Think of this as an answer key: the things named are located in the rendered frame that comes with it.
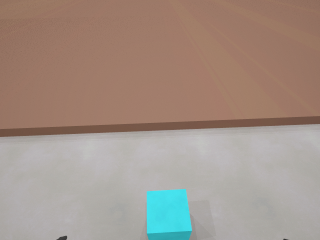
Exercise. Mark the carton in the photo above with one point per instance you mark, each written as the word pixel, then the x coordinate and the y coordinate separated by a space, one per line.
pixel 168 216

